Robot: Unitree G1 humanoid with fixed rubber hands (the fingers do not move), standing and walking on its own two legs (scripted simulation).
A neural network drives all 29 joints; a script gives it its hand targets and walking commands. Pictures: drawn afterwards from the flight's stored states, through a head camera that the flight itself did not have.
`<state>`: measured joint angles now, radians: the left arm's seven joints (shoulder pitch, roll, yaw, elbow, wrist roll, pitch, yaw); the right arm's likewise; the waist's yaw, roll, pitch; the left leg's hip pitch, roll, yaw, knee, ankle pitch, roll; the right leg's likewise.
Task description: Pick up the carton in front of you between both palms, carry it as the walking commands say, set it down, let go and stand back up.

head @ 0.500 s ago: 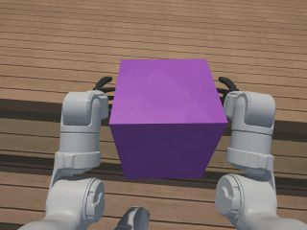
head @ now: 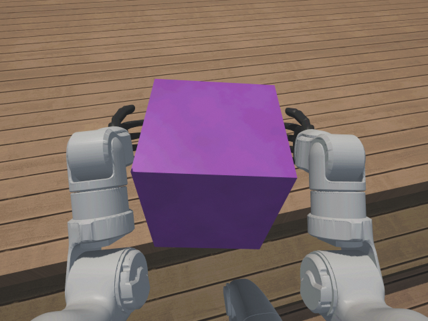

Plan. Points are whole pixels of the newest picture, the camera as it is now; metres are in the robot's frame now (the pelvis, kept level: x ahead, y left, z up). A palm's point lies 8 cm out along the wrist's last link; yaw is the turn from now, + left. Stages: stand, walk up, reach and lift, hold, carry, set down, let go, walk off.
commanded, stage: carry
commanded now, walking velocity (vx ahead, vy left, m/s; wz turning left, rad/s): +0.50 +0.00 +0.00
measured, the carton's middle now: (211, 170) +0.38 -0.03 +0.07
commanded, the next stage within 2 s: none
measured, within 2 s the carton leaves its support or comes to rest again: neither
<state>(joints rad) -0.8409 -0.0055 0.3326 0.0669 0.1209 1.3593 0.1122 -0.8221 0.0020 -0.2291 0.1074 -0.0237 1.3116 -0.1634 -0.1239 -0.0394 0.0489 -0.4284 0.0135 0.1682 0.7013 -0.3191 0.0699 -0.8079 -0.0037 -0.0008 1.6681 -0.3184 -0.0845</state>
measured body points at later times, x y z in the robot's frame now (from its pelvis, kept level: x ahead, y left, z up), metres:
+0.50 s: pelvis +0.32 -0.06 +0.11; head +0.37 -0.06 +0.56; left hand +0.69 +0.12 +0.24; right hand +0.73 -0.18 +0.25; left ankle +0.28 +0.04 -0.43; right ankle +0.37 -0.16 -0.60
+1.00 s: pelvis +0.63 +0.03 +0.21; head +0.67 +0.04 +0.66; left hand +1.03 +0.16 +0.34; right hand +1.00 -0.14 +0.34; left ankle +0.72 +0.11 -0.49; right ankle +0.55 -0.11 -0.34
